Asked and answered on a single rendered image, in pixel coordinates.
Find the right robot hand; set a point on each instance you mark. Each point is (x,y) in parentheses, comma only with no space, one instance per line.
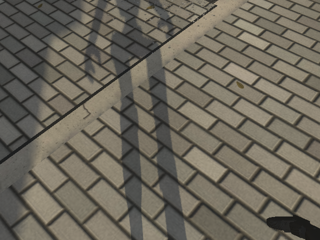
(295,225)

